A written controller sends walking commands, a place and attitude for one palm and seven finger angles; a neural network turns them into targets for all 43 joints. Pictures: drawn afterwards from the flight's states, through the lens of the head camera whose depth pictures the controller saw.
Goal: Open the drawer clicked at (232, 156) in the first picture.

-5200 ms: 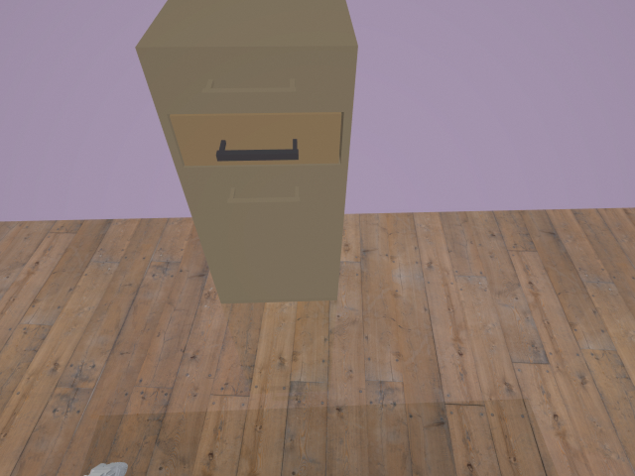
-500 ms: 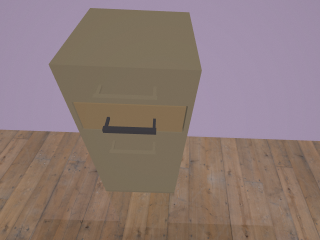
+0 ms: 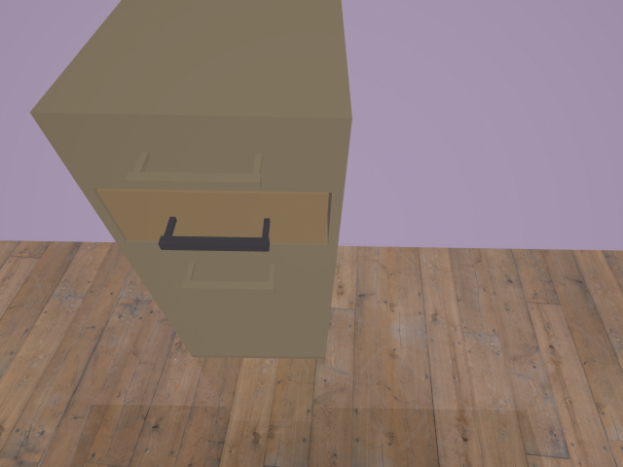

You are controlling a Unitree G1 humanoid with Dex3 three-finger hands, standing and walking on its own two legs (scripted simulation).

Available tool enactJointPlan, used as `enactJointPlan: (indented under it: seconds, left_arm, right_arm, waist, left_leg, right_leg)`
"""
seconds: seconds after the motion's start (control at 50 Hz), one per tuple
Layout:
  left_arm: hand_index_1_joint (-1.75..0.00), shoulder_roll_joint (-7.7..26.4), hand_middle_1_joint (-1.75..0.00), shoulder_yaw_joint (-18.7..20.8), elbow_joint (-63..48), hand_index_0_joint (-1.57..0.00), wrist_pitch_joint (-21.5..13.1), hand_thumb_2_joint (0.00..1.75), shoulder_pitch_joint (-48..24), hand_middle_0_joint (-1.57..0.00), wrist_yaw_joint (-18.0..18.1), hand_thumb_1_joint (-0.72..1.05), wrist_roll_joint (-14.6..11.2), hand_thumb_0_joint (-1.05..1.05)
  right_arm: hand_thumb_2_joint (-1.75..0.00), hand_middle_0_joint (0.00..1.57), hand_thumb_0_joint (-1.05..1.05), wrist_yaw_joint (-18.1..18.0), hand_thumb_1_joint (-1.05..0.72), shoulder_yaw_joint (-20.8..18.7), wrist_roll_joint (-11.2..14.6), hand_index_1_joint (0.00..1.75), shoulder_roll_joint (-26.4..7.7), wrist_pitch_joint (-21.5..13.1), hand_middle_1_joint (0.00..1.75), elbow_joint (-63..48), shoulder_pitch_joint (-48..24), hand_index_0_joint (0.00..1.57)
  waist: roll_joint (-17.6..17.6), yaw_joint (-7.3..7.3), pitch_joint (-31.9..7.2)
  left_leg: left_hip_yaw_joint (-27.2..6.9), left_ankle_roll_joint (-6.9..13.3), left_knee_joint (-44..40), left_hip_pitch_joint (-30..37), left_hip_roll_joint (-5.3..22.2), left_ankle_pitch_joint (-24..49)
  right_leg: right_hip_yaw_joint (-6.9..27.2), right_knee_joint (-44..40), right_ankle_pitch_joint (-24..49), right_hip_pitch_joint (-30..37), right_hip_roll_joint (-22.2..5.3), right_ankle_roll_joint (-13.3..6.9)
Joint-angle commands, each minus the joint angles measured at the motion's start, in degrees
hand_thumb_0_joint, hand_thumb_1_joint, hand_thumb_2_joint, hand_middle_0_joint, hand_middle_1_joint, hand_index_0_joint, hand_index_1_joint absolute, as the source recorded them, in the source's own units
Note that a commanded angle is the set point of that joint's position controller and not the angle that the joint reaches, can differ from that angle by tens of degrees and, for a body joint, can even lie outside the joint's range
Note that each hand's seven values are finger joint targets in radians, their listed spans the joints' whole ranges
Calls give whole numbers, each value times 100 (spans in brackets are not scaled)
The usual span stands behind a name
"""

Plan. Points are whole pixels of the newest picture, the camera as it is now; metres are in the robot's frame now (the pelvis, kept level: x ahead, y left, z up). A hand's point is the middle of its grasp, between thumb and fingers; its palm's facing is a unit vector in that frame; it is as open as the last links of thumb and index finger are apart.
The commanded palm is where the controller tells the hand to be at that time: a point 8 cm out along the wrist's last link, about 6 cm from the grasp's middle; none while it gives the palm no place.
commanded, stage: come to a stop and stand still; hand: left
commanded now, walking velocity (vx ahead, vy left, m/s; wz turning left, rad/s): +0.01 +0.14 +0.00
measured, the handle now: (217, 234) +0.48 +0.20 -0.05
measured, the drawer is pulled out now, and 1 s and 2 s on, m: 0.00 0.00 0.00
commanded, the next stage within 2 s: look again from close up in 1.24 s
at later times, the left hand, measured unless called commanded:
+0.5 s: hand out of the picture -0.01 +0.23 -0.17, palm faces -0.01 -0.98 -0.21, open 7.4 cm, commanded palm none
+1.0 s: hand out of the picture -0.01 +0.24 -0.18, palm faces +0.02 -0.99 -0.14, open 7.4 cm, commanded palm none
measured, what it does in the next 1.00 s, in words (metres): steps on the spot: left foot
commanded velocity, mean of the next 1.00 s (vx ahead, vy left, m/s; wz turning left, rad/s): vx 0.01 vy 0.01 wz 0.00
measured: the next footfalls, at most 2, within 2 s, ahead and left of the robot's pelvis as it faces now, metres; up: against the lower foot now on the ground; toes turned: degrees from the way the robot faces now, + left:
left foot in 0.18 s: +0.02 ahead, +0.12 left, +0.00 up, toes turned +1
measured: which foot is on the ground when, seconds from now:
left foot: up 0.00-0.16, down 0.18-1.00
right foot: down 0.00-1.00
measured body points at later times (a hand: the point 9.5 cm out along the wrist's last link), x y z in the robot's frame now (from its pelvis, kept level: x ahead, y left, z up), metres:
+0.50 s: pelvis -0.02 +0.05 +0.00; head -0.03 +0.05 +0.45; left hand -0.01 +0.28 -0.16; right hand -0.04 -0.18 -0.16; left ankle -0.02 +0.12 -0.73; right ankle +0.02 -0.07 -0.73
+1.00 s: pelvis +0.00 +0.09 +0.00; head +0.01 +0.10 +0.45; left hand -0.01 +0.29 -0.16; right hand +0.00 -0.13 -0.16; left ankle -0.02 +0.12 -0.73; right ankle +0.02 -0.07 -0.73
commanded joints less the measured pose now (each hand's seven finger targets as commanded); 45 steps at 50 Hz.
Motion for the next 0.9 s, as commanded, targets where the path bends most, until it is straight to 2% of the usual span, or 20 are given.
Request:
enactJointPlan:
  seconds: [0.0, 0.06, 0.12, 0.16, 0.18, 0.2, 0.24, 0.26, 0.28, 0.3, 0.32, 0.34, 0.36, 0.38, 0.4, 0.48, 0.52, 0.66, 0.8, 0.88]
  left_arm:
    - [-30, 773, -30, 64, -192, -20, -182, 90, 410, -20, 98, 90, -16, 0]
    - [-30, 842, -30, 65, -105, -20, -154, 90, 445, -20, 90, 90, -39, 0]
    - [-30, 803, -30, 65, -78, -20, -125, 90, 306, -20, 82, 90, -74, 0]
    - [-30, 676, -30, 52, -79, -20, -104, 90, 224, -20, 63, 90, -88, 0]
    - [-30, 625, -30, 53, -90, -20, -103, 90, 236, -20, 59, 90, -76, 0]
    - [-30, 610, -30, 50, -66, -20, -70, 90, 208, -20, 59, 90, -75, 0]
    - [-30, 576, -30, 14, 11, -20, -64, 90, 307, -20, 34, 90, -73, 0]
    - [-30, 748, -30, 20, 276, -20, -259, 90, 922, -20, 293, 90, -6, 0]
    - [-30, 1173, -30, -42, 262, -20, -337, 90, 654, -20, 222, 90, -80, 0]
    - [-30, 1060, -30, -40, 75, -20, -297, 90, 535, -20, 196, 90, -114, 0]
    - [-30, 976, -30, -76, 16, -20, -257, 90, 343, -20, 152, 90, -106, 0]
    - [-30, 910, -30, -69, -14, -20, -223, 90, 286, -20, 121, 90, -85, 0]
    - [-30, 877, -30, -73, -14, -20, -173, 90, 250, -20, 96, 90, -77, 0]
    - [-30, 871, -30, -69, -15, -20, -126, 90, 220, -20, 84, 90, -67, 0]
    - [-30, 768, -30, -75, -20, -20, -104, 90, 229, -20, 76, 90, -68, 0]
    - [-30, 574, -30, -131, 61, -20, -66, 90, 530, -20, 33, 90, -50, 0]
    - [-30, 497, -30, -160, 114, -20, -66, 90, 577, -20, 25, 90, -43, 0]
    - [-30, 364, -30, -196, 275, -20, -93, 90, 576, -20, 46, 90, -75, 0]
    - [-30, 271, -30, -196, 413, -20, -100, 90, 631, -20, 92, 90, -96, 0]
    - [-30, 232, -30, -189, 492, -20, -80, 90, 697, -20, 105, 90, -88, 0]
  right_arm:
    - [-90, 20, 0, 136, -90, 33, 25, 30, -48, -127, 30, -178, 327, 20]
    - [-90, 20, 0, 149, -90, 49, 17, 30, -116, -103, 30, -119, 405, 20]
    - [-90, 20, 0, 145, -90, 73, -9, 30, -174, -103, 30, 5, 684, 20]
    - [-90, 20, 0, 143, -90, 86, -44, 30, -261, -122, 30, 65, 838, 20]
    - [-90, 20, 0, 133, -90, 78, -47, 30, -284, -139, 30, 81, 918, 20]
    - [-90, 20, 0, 146, -90, 85, -59, 30, -310, -143, 30, 96, 880, 20]
    - [-90, 20, 0, 161, -90, 142, -87, 30, -244, -188, 30, 85, 761, 20]
    - [-90, 20, 0, 152, -90, 24, -32, 30, -651, -289, 30, -306, 195, 20]
    - [-90, 20, 0, 169, -90, 100, -3, 30, -663, -273, 30, -459, 331, 20]
    - [-90, 20, 0, 177, -90, 103, -39, 30, -380, -231, 30, -492, 742, 20]
    - [-90, 20, 0, 189, -90, 121, -65, 30, -373, -195, 30, -462, 800, 20]
    - [-90, 20, 0, 200, -90, 119, -88, 30, -393, -188, 30, -475, 853, 20]
    - [-90, 20, 0, 207, -90, 122, -97, 30, -403, -161, 30, -483, 872, 20]
    - [-90, 20, 0, 216, -90, 115, -117, 30, -453, -160, 30, -505, 929, 20]
    - [-90, 20, 0, 216, -90, 122, -131, 30, -478, -172, 30, -522, 984, 20]
    - [-90, 20, 0, 196, -90, 151, -114, 30, -639, -268, 30, -566, 818, 20]
    - [-90, 20, 0, 182, -90, 168, -91, 30, -664, -302, 30, -546, 786, 20]
    - [-90, 20, 0, 135, -90, 210, -63, 30, -561, -356, 30, -242, 1031, 20]
    - [-90, 20, 0, 84, -90, 240, -43, 30, -449, -381, 30, -21, 1079, 20]
    - [-90, 20, 0, 64, -90, 244, -38, 30, -415, -371, 30, 55, 1048, 20]
  waist:
    - [-350, 88, -646]
    - [-474, 120, -522]
    - [-528, -1, -275]
    - [-362, -25, -14]
    - [-362, -25, -7]
    - [-52, -10, 132]
    - [295, 81, 411]
    - [543, 188, 311]
    - [762, -77, 104]
    - [672, -165, -625]
    - [412, -174, -644]
    - [265, -174, -479]
    - [27, -158, -87]
    - [35, -171, 103]
    - [-64, -154, 279]
    - [431, 73, 340]
    - [200, 123, 354]
    - [5, 33, 214]
    - [65, -11, 28]
    - [83, -12, 66]
  left_leg:
    - [2, -75, -584, -213, 59, 221]
    - [50, -75, -1493, 76, 24, 695]
    - [8, -16, -2406, 669, 72, 1285]
    - [-150, 100, -2641, 724, 262, 1348]
    - [-185, 120, -2706, 706, 353, 1339]
    - [-265, 116, -2840, 530, 397, 1121]
    - [-504, 137, -3172, 110, 484, 884]
    - [130, -167, -1941, 208, 369, 1188]
    - [-82, -114, -2014, 238, 296, 1501]
    - [-122, -27, -2024, 533, 294, 1230]
    - [-176, 38, -2061, 572, 283, 1139]
    - [-259, 79, -2119, 484, 283, 1133]
    - [-321, 114, -2199, 239, 278, 939]
    - [-420, 163, -2353, 100, 334, 811]
    - [-577, 213, -2586, -168, 408, 627]
    - [-1146, 354, -3479, -769, 695, 2]
    - [-1252, 378, -3609, -762, 750, 96]
    - [-1146, 213, -3547, 24, 713, 1256]
    - [-784, 102, -3177, 588, 624, 2997]
    - [-771, 74, -3186, 688, 626, 3060]
  right_leg:
    - [1724, -1267, 2783, 1074, -1660, -492]
    - [1680, -1503, 1752, 1058, -1520, -234]
    - [1576, -1802, 277, 540, -1327, 155]
    - [1397, -2011, -650, 258, -1060, 458]
    - [1337, -2041, -677, 274, -952, 509]
    - [1257, -2057, -935, 241, -934, 494]
    - [1098, -1807, -787, 338, -818, 369]
    - [1188, -1355, 2243, 399, -1131, 830]
    - [1336, -1058, 2709, 558, -1413, 389]
    - [1443, -989, 1289, 696, -1442, 50]
    - [1343, -1112, -159, 418, -1295, -76]
    - [1280, -1179, -868, 149, -1180, -72]
    - [1222, -1252, -1357, -137, -1109, -32]
    - [1079, -1132, -1464, -318, -1013, 9]
    - [943, -950, -1409, -328, -894, 53]
    - [484, -239, -387, 265, -594, 186]
    - [419, -173, -83, 399, -594, 221]
    - [490, -310, 262, 267, -695, 252]
    - [531, -340, 590, 356, -767, 297]
    - [522, -344, 542, 333, -760, 318]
